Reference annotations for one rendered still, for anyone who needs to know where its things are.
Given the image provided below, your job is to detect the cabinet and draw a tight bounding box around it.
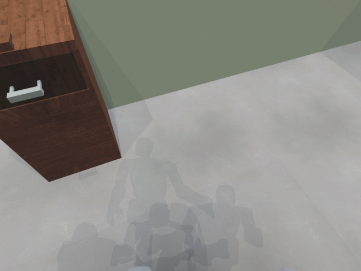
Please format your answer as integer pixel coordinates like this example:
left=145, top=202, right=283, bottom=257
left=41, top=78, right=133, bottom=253
left=0, top=0, right=122, bottom=182

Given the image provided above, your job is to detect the handle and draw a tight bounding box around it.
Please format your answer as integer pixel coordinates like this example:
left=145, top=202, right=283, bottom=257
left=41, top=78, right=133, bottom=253
left=7, top=80, right=44, bottom=103
left=0, top=38, right=14, bottom=53

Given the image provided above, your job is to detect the drawer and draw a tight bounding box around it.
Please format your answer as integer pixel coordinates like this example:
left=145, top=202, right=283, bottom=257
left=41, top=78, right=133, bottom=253
left=0, top=51, right=87, bottom=110

